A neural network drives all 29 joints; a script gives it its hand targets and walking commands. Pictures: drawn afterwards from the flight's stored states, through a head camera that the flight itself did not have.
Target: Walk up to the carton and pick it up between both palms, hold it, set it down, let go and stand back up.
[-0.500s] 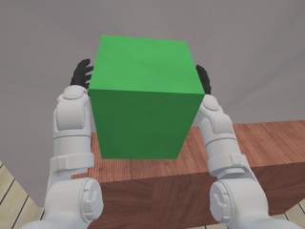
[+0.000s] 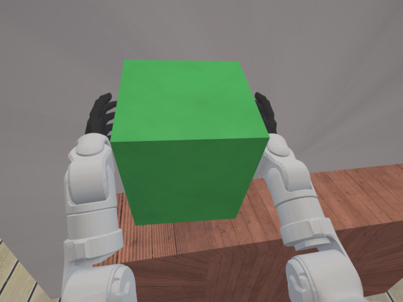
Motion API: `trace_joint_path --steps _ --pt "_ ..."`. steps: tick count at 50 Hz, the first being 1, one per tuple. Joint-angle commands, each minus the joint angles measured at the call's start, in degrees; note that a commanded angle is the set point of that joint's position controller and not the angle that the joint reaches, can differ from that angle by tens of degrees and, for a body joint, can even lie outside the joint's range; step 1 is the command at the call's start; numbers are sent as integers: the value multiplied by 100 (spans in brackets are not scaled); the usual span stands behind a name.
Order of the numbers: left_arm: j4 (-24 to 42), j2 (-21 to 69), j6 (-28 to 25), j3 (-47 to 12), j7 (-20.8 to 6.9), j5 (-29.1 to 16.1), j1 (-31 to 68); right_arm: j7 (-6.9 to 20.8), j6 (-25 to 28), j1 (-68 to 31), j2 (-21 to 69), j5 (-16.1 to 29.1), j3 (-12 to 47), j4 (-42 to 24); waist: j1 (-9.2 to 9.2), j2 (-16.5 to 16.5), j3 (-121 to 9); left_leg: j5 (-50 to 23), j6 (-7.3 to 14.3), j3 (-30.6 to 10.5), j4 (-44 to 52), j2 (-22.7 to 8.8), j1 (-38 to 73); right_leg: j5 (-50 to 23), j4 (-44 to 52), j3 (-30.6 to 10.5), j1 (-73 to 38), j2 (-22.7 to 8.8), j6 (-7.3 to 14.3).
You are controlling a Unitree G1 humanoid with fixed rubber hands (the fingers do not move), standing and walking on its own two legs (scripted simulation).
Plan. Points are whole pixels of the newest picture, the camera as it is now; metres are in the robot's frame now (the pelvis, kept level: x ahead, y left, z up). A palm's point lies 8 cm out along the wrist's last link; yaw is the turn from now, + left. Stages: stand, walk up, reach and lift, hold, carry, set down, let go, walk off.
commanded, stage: hold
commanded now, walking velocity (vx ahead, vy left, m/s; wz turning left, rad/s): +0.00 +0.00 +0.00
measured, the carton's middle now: (185, 146) +0.36 +0.00 +0.19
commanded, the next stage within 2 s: none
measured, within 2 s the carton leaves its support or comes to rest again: neither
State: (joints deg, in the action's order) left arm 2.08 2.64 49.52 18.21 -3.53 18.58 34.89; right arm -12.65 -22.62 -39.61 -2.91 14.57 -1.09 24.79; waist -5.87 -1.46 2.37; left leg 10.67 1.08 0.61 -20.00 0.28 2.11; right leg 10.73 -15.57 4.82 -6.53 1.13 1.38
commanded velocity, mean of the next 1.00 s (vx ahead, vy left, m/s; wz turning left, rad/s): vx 0.00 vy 0.00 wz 0.00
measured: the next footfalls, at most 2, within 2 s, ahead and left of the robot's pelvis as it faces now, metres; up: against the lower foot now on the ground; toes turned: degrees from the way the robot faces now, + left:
none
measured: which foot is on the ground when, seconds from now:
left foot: down 0.00-1.00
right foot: down 0.00-1.00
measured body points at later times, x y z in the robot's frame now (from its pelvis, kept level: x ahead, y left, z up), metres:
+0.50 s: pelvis -0.03 -0.01 +0.00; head -0.07 +0.02 +0.45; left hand +0.37 +0.15 +0.23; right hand +0.37 -0.15 +0.22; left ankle +0.02 +0.10 -0.75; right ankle -0.01 -0.10 -0.75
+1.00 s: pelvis -0.01 -0.01 +0.00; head -0.07 +0.02 +0.44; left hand +0.35 +0.16 +0.23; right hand +0.36 -0.15 +0.23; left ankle +0.02 +0.10 -0.75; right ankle -0.01 -0.10 -0.75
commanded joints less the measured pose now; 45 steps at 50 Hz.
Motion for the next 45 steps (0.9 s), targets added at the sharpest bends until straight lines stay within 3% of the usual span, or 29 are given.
trace_joint_path --steps 1,5,7,11,12,15,17,20,21,23,24,25,27,28,29,31,34,36,37,38,43,45 --pt "289 2399 -225 -2500 -772 -627 3585 477 -19 -4245 3042 379 2193 -1461 116 126 -1633 -1827 -240 116 244 108 323 -1717 63 -73 -29 144 -472" --pt "280 2559 -366 -2712 -675 -875 3984 638 166 -4646 3139 366 2097 -1567 178 158 -2176 -1659 -222 111 233 9 413 -969 113 -3 203 159 -296" --pt "203 2594 -495 -2799 -600 -839 4125 659 244 -4745 3174 214 2102 -1722 165 151 -2418 -1548 -198 130 200 84 484 -1107 48 -37 293 163 -353" --pt "98 2660 -654 -2987 -508 -1058 4442 733 374 -4821 3257 51 1918 -1480 172 247 -2614 -1019 -110 116 230 20 412 -374 125 -39 511 130 -296" --pt "-135 2723 -666 -2970 -487 -1024 4633 758 378 -4933 3093 -50 1744 -1208 66 403 -2396 -713 -114 77 339 21 232 -56 180 -38 707 107 -253" --pt "-827 2652 -668 -2741 -439 -891 4777 887 385 -5123 3033 -303 1294 -523 151 381 -1691 410 -18 117 645 -92 -325 796 231 -104 899 27 -288" --pt "-1131 2637 -682 -2613 -438 -816 4994 1030 468 -5272 3015 -429 969 -189 87 512 -1628 1342 134 51 983 -160 -672 1077 100 -73 838 63 -347" --pt "-1386 2585 -735 -2278 -446 -832 5099 1072 513 -5412 3067 -481 766 192 177 298 -1709 996 141 58 876 -99 -599 1004 161 -88 811 -1 -307" --pt "-1330 2641 -787 -2413 -443 -869 5010 1071 578 -5432 3095 -475 810 144 141 264 -2075 801 113 44 852 -74 -439 820 157 -131 704 -17 -324" --pt "-1194 2560 -776 -2330 -459 -825 4934 990 584 -5351 3105 -341 995 134 99 407 -2283 -205 -23 187 541 26 -80 71 137 -119 424 32 -311" --pt "-1104 2556 -772 -2320 -488 -867 4753 939 570 -5468 3104 -205 1130 -83 98 271 -2527 -736 26 129 479 76 62 -414 107 -83 179 67 -325" --pt "-944 2547 -759 -2380 -499 -939 4587 878 534 -5256 3146 -149 1271 -94 69 330 -2670 -1317 -72 162 331 40 296 -1007 20 -118 8 83 -304" --pt "-737 2541 -704 -2266 -571 -842 4421 728 515 -5193 3107 59 1558 -323 61 130 -2792 -1794 -88 109 149 186 475 -1744 -19 -129 -177 79 -388" --pt "-620 2510 -684 -2272 -598 -811 4284 668 515 -5048 3126 141 1728 -412 78 262 -2846 -1972 -134 141 96 176 550 -2047 -63 -116 -335 124 -419" --pt "-417 2465 -683 -2272 -613 -916 4261 629 514 -5162 3194 284 1910 -631 141 74 -2942 -2144 -101 128 27 156 592 -2218 -105 -121 -366 130 -412" --pt "-373 2451 -640 -2357 -616 -822 4139 555 469 -4982 3151 353 2108 -731 153 190 -2700 -2313 -154 136 32 175 601 -2272 -94 -134 -332 128 -465" --pt "-156 2469 -565 -2309 -646 -762 3958 463 390 -4752 3231 477 2242 -929 174 108 -2384 -2331 -213 126 13 184 609 -2433 -53 -83 -311 144 -519" --pt "439 2595 -606 -2705 -658 -890 4032 435 416 -4681 3283 526 2353 -1440 132 169 -2732 -2558 -227 92 -80 156 754 -2519 -117 -111 -327 210 -474" --pt "459 2570 -602 -2706 -623 -926 4099 420 433 -4803 3299 608 2441 -1723 162 173 -2706 -2578 -258 60 -96 182 637 -2613 -138 -85 -312 170 -511" --pt "533 2596 -589 -2769 -618 -936 4159 397 413 -4786 3293 585 2538 -1856 77 178 -2822 -2663 -277 83 -135 214 675 -2841 -169 -89 -390 165 -542" --pt "711 2550 -444 -3014 -648 -922 3754 325 241 -4329 3178 626 2447 -2065 -18 360 -2287 -2570 -385 68 -54 203 715 -2560 -85 -41 -165 158 -506" --pt "606 2490 -340 -2946 -673 -882 3735 346 120 -4242 3054 577 2262 -1808 -30 461 -1934 -2225 -359 49 53 155 573 -2144 -13 -52 1 152 -473"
